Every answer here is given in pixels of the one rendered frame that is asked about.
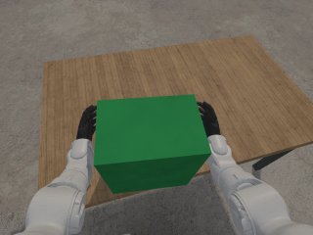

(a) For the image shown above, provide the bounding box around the table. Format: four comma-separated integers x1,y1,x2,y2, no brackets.
37,35,313,209

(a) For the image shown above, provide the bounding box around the robot left upper arm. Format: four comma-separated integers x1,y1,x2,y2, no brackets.
14,187,86,235

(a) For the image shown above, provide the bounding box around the robot left forearm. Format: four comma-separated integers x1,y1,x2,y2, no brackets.
24,138,94,229

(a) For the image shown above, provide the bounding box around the robot right forearm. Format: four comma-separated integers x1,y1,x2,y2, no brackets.
206,134,291,218

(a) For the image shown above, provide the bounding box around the right robot hand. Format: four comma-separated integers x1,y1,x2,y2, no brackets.
197,101,221,138

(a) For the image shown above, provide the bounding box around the robot right upper arm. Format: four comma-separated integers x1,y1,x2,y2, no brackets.
228,182,313,235

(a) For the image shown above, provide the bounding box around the left robot hand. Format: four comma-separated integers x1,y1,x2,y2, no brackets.
76,105,97,141

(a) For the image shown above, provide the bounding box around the carton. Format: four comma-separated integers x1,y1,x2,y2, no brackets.
94,94,212,194

